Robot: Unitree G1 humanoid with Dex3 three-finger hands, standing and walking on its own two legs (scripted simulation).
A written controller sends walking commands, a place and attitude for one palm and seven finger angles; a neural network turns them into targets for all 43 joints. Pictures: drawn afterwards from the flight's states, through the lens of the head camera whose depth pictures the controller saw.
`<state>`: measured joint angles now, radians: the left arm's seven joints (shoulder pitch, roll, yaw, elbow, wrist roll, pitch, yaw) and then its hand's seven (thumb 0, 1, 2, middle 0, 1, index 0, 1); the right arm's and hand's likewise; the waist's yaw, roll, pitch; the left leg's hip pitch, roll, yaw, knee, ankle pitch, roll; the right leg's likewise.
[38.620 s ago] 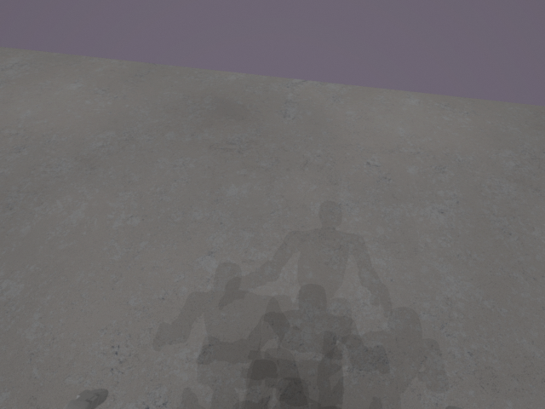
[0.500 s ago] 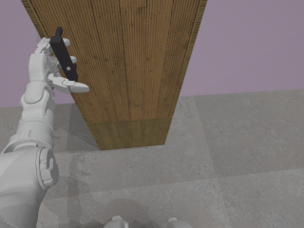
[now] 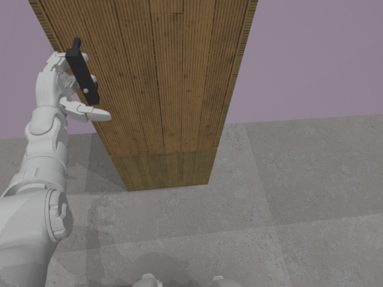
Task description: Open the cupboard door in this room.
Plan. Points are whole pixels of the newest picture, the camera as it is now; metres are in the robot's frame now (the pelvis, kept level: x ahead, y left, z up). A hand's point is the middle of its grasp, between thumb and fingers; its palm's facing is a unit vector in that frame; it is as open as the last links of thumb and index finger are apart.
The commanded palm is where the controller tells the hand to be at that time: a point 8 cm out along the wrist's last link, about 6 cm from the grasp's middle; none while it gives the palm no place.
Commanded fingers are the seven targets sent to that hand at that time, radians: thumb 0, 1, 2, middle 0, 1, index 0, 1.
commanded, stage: close the thumb around the handle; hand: left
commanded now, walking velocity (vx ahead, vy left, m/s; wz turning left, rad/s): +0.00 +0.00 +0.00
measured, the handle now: (85, 72) +0.55 +0.20 +0.11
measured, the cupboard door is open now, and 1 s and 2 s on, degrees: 0 1 20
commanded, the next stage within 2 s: pull the door open along its arc in 0.72 s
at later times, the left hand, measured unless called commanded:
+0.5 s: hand (92, 87) +0.51 +0.18 +0.11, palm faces +0.06 -1.00 -0.01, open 8.0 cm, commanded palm +0.48 +0.23 +0.11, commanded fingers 0.00 0.90 0.90 -0.40 -1.35 -0.40 -1.35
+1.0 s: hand (95, 90) +0.50 +0.17 +0.11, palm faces +0.06 -1.00 +0.00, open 5.8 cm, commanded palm +0.45 +0.22 +0.11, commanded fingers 0.00 0.90 0.90 -0.40 -1.35 -0.40 -1.35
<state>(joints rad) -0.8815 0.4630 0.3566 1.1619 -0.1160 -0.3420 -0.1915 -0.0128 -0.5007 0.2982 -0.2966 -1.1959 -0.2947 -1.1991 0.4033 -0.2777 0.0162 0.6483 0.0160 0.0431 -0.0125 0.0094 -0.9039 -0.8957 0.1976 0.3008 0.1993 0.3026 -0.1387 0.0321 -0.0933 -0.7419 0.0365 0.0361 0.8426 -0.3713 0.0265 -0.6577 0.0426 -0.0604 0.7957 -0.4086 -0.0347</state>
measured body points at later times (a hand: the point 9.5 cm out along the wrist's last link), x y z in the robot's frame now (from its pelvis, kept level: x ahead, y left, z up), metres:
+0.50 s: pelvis +0.00 +0.00 +0.00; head +0.10 +0.01 +0.44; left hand +0.50 +0.23 +0.11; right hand -0.01 -0.26 -0.12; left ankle +0.02 +0.10 -0.70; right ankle -0.02 -0.10 -0.70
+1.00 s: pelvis +0.01 +0.00 +0.00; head +0.09 +0.00 +0.44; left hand +0.49 +0.23 +0.11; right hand +0.02 -0.27 -0.12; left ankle +0.02 +0.10 -0.70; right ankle -0.02 -0.10 -0.70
